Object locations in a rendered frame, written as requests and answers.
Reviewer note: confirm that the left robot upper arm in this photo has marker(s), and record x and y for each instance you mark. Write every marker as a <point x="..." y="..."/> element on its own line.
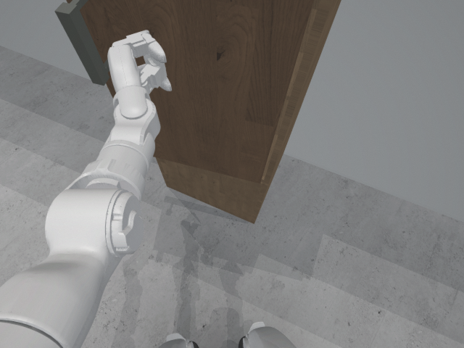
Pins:
<point x="54" y="304"/>

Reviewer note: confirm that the robot right shin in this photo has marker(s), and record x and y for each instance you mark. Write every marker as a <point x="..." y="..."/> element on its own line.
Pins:
<point x="256" y="325"/>

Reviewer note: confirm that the cupboard door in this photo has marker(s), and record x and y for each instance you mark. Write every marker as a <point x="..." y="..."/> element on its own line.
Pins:
<point x="229" y="63"/>

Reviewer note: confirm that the handle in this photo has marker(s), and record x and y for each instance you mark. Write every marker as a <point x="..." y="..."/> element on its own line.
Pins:
<point x="75" y="27"/>

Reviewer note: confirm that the left robot forearm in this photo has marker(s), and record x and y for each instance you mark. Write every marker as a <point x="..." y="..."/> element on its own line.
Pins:
<point x="125" y="158"/>

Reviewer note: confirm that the robot right thigh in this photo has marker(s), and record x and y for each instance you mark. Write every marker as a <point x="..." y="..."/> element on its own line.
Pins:
<point x="266" y="337"/>

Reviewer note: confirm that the left robot hand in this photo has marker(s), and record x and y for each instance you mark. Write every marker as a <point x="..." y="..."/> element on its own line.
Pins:
<point x="124" y="70"/>

